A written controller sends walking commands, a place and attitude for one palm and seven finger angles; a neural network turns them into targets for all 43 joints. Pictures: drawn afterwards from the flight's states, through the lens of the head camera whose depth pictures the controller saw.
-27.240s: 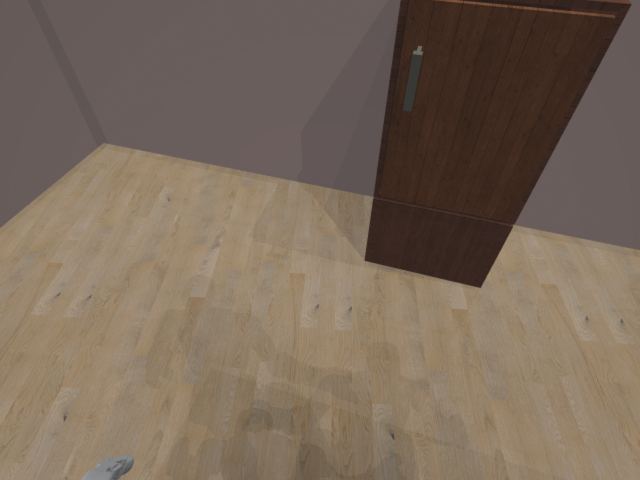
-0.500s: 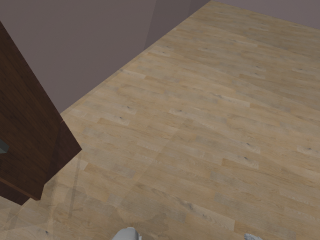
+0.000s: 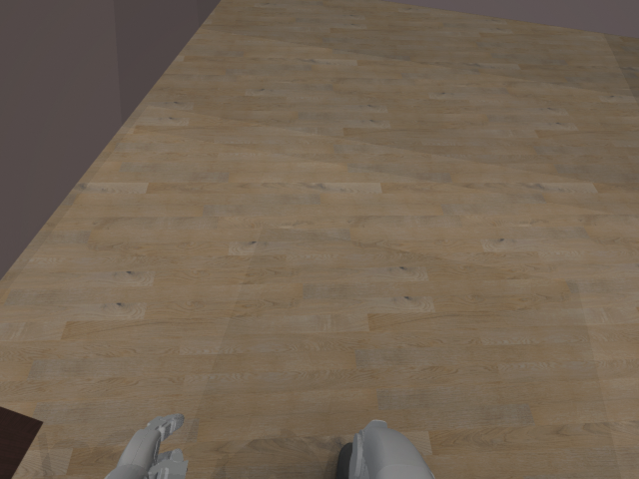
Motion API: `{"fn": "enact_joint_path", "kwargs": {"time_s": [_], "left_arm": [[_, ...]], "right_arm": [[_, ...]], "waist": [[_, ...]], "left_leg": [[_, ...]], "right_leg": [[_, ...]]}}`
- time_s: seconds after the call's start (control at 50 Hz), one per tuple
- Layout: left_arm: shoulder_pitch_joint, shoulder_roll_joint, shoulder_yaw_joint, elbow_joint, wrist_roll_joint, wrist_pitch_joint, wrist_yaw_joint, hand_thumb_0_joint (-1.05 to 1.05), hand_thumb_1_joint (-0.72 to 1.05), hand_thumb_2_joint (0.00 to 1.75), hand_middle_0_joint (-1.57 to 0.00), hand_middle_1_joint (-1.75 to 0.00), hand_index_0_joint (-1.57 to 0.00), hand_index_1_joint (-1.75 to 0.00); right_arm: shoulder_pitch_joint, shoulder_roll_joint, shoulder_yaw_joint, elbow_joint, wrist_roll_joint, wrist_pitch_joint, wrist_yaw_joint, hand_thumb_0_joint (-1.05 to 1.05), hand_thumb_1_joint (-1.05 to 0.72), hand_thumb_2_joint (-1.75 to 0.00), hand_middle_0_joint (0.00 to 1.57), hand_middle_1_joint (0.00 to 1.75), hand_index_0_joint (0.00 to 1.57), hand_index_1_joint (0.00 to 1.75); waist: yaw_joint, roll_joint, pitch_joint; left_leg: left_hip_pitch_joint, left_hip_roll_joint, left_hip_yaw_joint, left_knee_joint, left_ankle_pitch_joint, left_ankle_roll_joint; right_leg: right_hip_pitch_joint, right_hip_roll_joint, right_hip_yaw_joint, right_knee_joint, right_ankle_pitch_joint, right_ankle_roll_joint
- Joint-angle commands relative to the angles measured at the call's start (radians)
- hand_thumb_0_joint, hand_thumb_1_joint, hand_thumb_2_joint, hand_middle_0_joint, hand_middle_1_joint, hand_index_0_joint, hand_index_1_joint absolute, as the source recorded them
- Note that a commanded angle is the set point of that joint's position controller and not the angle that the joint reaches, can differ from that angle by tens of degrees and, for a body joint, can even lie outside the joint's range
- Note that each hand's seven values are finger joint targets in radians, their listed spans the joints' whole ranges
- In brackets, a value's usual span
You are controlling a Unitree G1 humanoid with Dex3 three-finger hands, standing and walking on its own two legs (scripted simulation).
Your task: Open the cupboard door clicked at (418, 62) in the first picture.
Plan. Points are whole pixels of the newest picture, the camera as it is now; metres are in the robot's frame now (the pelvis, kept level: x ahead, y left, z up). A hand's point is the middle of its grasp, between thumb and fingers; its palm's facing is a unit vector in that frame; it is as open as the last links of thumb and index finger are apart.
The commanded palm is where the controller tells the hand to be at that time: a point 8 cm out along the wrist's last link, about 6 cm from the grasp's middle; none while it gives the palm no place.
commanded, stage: walk to a spot facing it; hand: left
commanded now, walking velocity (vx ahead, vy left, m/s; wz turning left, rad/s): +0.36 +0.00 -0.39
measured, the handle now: out of the picture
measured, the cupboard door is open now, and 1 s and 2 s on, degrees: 41 41 41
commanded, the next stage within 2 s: turn to face it in 1.06 s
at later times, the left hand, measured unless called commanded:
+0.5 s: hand (223, 413) +0.22 +0.14 -0.16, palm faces -0.06 -0.97 -0.23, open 7.3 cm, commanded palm none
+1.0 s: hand (269, 206) +0.63 +0.10 -0.16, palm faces -0.24 -0.95 -0.18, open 7.3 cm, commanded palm none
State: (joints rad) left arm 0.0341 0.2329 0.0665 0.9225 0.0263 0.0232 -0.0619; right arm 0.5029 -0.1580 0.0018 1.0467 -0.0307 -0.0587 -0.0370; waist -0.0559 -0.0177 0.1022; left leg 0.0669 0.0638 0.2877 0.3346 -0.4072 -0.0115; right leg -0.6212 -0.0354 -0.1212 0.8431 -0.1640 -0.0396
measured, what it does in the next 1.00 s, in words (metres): walks ahead, turning right: right foot, then left foot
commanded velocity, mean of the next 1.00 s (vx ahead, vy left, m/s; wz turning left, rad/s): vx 0.36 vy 0.00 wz -0.26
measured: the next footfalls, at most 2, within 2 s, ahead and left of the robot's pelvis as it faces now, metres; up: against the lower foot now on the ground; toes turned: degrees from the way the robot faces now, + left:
right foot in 0.10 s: +0.16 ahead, -0.08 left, +0.00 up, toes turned -9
left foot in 0.64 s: +0.48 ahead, +0.02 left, +0.00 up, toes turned -4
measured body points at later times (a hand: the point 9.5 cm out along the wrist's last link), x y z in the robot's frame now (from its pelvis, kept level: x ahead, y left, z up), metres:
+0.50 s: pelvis +0.25 -0.05 +0.00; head +0.28 -0.07 +0.45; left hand +0.23 +0.19 -0.14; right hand +0.33 -0.30 -0.14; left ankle +0.38 +0.09 -0.67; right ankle +0.12 -0.08 -0.73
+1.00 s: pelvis +0.51 -0.06 +0.01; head +0.54 -0.06 +0.46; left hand +0.64 +0.15 -0.15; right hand +0.38 -0.27 -0.13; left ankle +0.44 +0.02 -0.73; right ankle +0.57 -0.24 -0.66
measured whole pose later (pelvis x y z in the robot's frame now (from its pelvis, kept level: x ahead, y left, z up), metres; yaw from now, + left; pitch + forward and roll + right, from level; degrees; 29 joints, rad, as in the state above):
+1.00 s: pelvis +0.51 -0.06 +0.01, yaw -17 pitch +0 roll -1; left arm 0.17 0.21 0.08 1.01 0.02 0.00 -0.02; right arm 0.43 -0.16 -0.02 1.10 -0.02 -0.08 -0.03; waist 0.00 -0.02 0.06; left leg 0.00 -0.01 0.22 0.32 -0.32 0.05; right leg -0.67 -0.09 -0.03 0.98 -0.06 -0.02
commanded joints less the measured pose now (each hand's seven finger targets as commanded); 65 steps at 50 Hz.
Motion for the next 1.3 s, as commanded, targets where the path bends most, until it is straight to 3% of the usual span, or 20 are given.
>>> {"fn": "enact_joint_path", "kwargs": {"time_s": [0.0, 0.04, 0.06, 0.08, 0.12, 0.2, 0.48, 0.54, 0.58, 0.6, 0.62, 0.64, 0.7, 0.78, 1.02, 1.12, 1.14, 1.16, 1.18, 1.28], "left_arm": [[0.055, 0.019, 0.005, -0.052, -0.004, -0.030, 0.011, 0.00, 0.90, 0.90, -0.20, -0.30, -0.20, -0.30], [0.304, 0.075, 0.026, 0.016, 0.001, -0.046, 0.024, 0.00, 0.90, 0.90, -0.20, -0.30, -0.20, -0.30], [0.416, 0.165, 0.047, 0.047, 0.007, -0.054, 0.036, 0.00, 0.90, 0.90, -0.20, -0.30, -0.20, -0.30], [0.466, 0.239, 0.062, 0.056, -0.012, -0.056, 0.048, 0.00, 0.90, 0.90, -0.20, -0.30, -0.20, -0.30], [0.308, 0.188, 0.051, 0.021, -0.029, -0.054, 0.068, 0.00, 0.90, 0.90, -0.20, -0.30, -0.20, -0.30], [0.206, 0.079, 0.011, 0.012, -0.018, -0.093, 0.067, 0.00, 0.90, 0.90, -0.20, -0.30, -0.20, -0.30], [0.495, 0.033, -0.012, 0.152, -0.014, -0.122, 0.089, 0.00, 0.90, 0.90, -0.20, -0.30, -0.20, -0.30], [0.490, 0.059, -0.009, 0.168, -0.009, -0.123, 0.096, 0.00, 0.90, 0.90, -0.20, -0.30, -0.20, -0.30], [0.456, 0.083, -0.001, 0.167, -0.014, -0.130, 0.096, 0.00, 0.90, 0.90, -0.20, -0.30, -0.20, -0.30], [0.433, 0.078, -0.001, 0.156, -0.023, -0.132, 0.092, 0.00, 0.90, 0.90, -0.20, -0.30, -0.20, -0.30], [0.475, 0.017, -0.009, 0.138, -0.039, -0.133, 0.080, 0.00, 0.90, 0.90, -0.20, -0.30, -0.20, -0.30], [0.458, 0.003, -0.021, 0.115, -0.039, -0.136, 0.079, 0.00, 0.90, 0.90, -0.20, -0.30, -0.20, -0.30], [0.337, -0.016, 0.000, 0.110, -0.003, -0.096, 0.063, 0.00, 0.90, 0.90, -0.20, -0.30, -0.20, -0.30], [0.388, -0.082, -0.004, 0.127, 0.005, -0.049, 0.049, 0.00, 0.90, 0.90, -0.20, -0.30, -0.20, -0.30], [0.012, -0.039, -0.010, -0.004, -0.005, -0.041, 0.019, 0.00, 0.90, 0.90, -0.20, -0.30, -0.20, -0.30], [0.328, 0.048, 0.016, 0.061, 0.000, -0.067, 0.033, 0.00, 0.90, 0.90, -0.20, -0.30, -0.20, -0.30], [0.463, 0.137, 0.035, 0.098, 0.007, -0.079, 0.046, 0.00, 0.90, 0.90, -0.20, -0.30, -0.20, -0.30], [0.515, 0.213, 0.050, 0.113, -0.009, -0.084, 0.062, 0.00, 0.90, 0.90, -0.20, -0.30, -0.20, -0.30], [0.436, 0.197, 0.039, 0.092, -0.027, -0.078, 0.078, 0.00, 0.90, 0.90, -0.20, -0.30, -0.20, -0.30], [0.224, 0.028, -0.025, 0.066, -0.021, -0.101, 0.088, 0.00, 0.90, 0.90, -0.20, -0.30, -0.20, -0.30]], "right_arm": [[0.021, -0.191, -0.039, -0.029, 0.001, -0.017, -0.009, 0.00, -0.90, -0.90, 0.20, 0.30, 0.20, 0.30], [-0.063, -0.212, -0.044, -0.050, 0.011, -0.016, -0.002, 0.00, -0.90, -0.90, 0.20, 0.30, 0.20, 0.30], [-0.053, -0.162, -0.038, -0.061, 0.032, -0.017, 0.008, 0.00, -0.90, -0.90, 0.20, 0.30, 0.20, 0.30], [-0.047, -0.112, -0.037, -0.091, 0.041, -0.018, 0.007, 0.00, -0.90, -0.90, 0.20, 0.30, 0.20, 0.30], [-0.175, -0.117, -0.056, -0.120, 0.029, -0.009, 0.018, 0.00, -0.90, -0.90, 0.20, 0.30, 0.20, 0.30], [-0.093, -0.063, -0.051, -0.052, 0.007, 0.035, 0.025, 0.00, -0.90, -0.90, 0.20, 0.30, 0.20, 0.30], [-0.532, -0.066, -0.050, -0.175, 0.018, 0.019, 0.059, 0.00, -0.90, -0.90, 0.20, 0.30, 0.20, 0.30], [-0.507, -0.077, -0.051, -0.162, 0.017, 0.009, 0.054, 0.00, -0.90, -0.90, 0.20, 0.30, 0.20, 0.30], [-0.292, -0.108, -0.061, -0.094, 0.008, -0.003, 0.036, 0.00, -0.90, -0.90, 0.20, 0.30, 0.20, 0.30], [-0.126, -0.163, -0.076, -0.048, 0.000, -0.006, 0.027, 0.00, -0.90, -0.90, 0.20, 0.30, 0.20, 0.30], [0.005, -0.265, -0.103, -0.022, -0.020, -0.011, 0.017, 0.00, -0.90, -0.90, 0.20, 0.30, 0.20, 0.30], [0.036, -0.285, -0.099, -0.026, 0.000, 0.000, 0.014, 0.00, -0.90, -0.90, 0.20, 0.30, 0.20, 0.30], [-0.182, -0.124, -0.056, -0.062, 0.007, -0.021, 0.008, 0.00, -0.90, -0.90, 0.20, 0.30, 0.20, 0.30], [-0.146, -0.079, -0.040, -0.023, 0.014, -0.047, 0.004, 0.00, -0.90, -0.90, 0.20, 0.30, 0.20, 0.30], [0.058, -0.128, -0.031, 0.042, 0.004, -0.026, -0.002, 0.00, -0.90, -0.90, 0.20, 0.30, 0.20, 0.30], [-0.033, -0.193, -0.051, 0.014, 0.015, -0.017, -0.003, 0.00, -0.90, -0.90, 0.20, 0.30, 0.20, 0.30], [-0.035, -0.162, -0.048, -0.005, 0.035, -0.016, 0.008, 0.00, -0.90, -0.90, 0.20, 0.30, 0.20, 0.30], [0.005, -0.089, -0.040, -0.022, 0.044, -0.019, 0.005, 0.00, -0.90, -0.90, 0.20, 0.30, 0.20, 0.30], [-0.047, -0.110, -0.043, -0.024, 0.041, -0.008, 0.003, 0.00, -0.90, -0.90, 0.20, 0.30, 0.20, 0.30], [-0.042, -0.002, -0.028, 0.031, 0.023, 0.054, 0.014, 0.00, -0.90, -0.90, 0.20, 0.30, 0.20, 0.30]], "waist": [[0.088, 0.168, -0.058], [0.216, 0.139, -0.167], [0.257, -0.040, -0.264], [0.232, -0.201, -0.357], [0.160, -0.018, -0.094], [0.023, -0.026, -0.032], [0.114, -0.099, 0.009], [0.075, -0.096, -0.024], [-0.033, -0.074, -0.128], [-0.107, -0.039, -0.210], [-0.122, 0.162, -0.359], [-0.089, 0.195, -0.383], [0.025, 0.076, -0.003], [0.086, 0.102, -0.044], [0.013, 0.099, 0.032], [0.178, 0.117, -0.183], [0.227, -0.033, -0.290], [0.193, -0.229, -0.402], [0.171, -0.108, -0.336], [0.007, -0.034, -0.089]], "left_leg": [[-0.011, 0.269, -0.070, 0.126, 1.284, 0.053], [-0.159, 0.234, -0.047, 0.437, 1.173, 0.028], [-0.425, 0.138, -0.030, 0.750, 0.606, -0.003], [-0.689, -0.031, -0.104, 1.098, -0.197, -0.042], [-0.804, 0.070, -0.284, 1.092, -0.014, -0.015], [-0.591, 0.099, -0.270, 0.873, 0.107, -0.038], [-0.783, 0.008, -0.189, 0.474, 0.233, -0.017], [-0.608, -0.067, -0.129, 0.338, 0.159, 0.019], [-0.302, -0.119, -0.113, 0.223, 0.229, 0.061], [0.000, -0.023, -0.214, 0.212, 0.343, 0.108], [0.260, 0.301, -0.634, 0.207, 0.453, 0.252], [0.233, 0.443, -0.843, 0.049, 0.526, 0.323], [-0.246, 0.320, -0.570, -0.108, 0.302, 0.195], [-0.254, 0.202, -0.272, -0.108, 0.588, 0.103], [-0.060, 0.214, -0.123, -0.074, 0.912, 0.078], [-0.070, 0.211, -0.073, 0.401, 1.181, 0.043], [-0.342, 0.131, -0.048, 0.696, 0.787, 0.012], [-0.632, -0.063, -0.108, 1.077, -0.203, -0.039], [-0.661, -0.007, -0.280, 1.104, -0.166, -0.010], [-0.503, 0.056, -0.287, 0.825, 0.058, -0.026]], "right_leg": [[0.218, 0.084, -0.054, -0.121, -0.093, -0.072], [0.581, 0.086, -0.028, -0.249, -0.049, -0.111], [0.872, -0.122, 0.230, -0.321, -0.036, -0.191], [0.995, -0.376, 0.732, -0.456, 0.097, -0.294], [0.731, -0.342, 0.548, -0.570, 0.078, -0.252], [0.366, -0.185, 0.292, -0.626, 0.211, -0.148], [0.732, -0.151, 0.281, -0.574, 0.723, -0.082], [0.748, -0.159, 0.264, -0.474, 0.983, -0.086], [0.663, -0.126, 0.211, -0.256, 1.074, -0.057], [0.447, -0.101, 0.194, -0.045, 0.864, -0.032], [0.166, 0.032, 0.119, 0.338, 0.217, 0.006], [0.088, 0.082, 0.167, 0.576, -0.324, -0.014], [0.011, -0.044, 0.190, 0.588, -0.151, 0.008], [0.039, -0.048, 0.149, 0.442, -0.055, 0.032], [0.014, -0.004, -0.012, -0.097, 0.051, -0.018], [0.483, 0.078, -0.037, -0.291, -0.009, -0.087], [0.798, -0.109, 0.182, -0.327, 0.219, -0.158], [0.992, -0.422, 0.657, -0.390, 0.608, -0.296], [0.882, -0.416, 0.568, -0.449, 0.612, -0.296], [0.395, -0.229, 0.103, -0.546, 0.702, -0.103]]}}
